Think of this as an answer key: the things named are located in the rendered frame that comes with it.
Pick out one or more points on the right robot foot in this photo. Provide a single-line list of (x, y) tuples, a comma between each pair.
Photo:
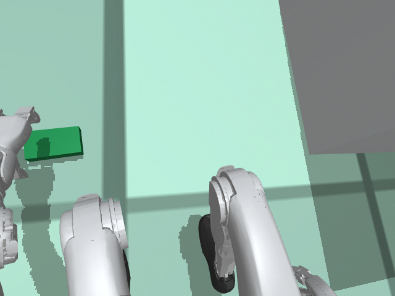
[(220, 284)]

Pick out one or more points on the left robot hand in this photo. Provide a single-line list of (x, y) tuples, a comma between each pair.
[(15, 131)]

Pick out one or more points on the small box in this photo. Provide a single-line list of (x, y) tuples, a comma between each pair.
[(53, 143)]

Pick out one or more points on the left robot arm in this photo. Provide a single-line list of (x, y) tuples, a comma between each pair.
[(8, 229)]

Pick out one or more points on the right robot hand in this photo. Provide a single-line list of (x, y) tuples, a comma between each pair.
[(316, 286)]

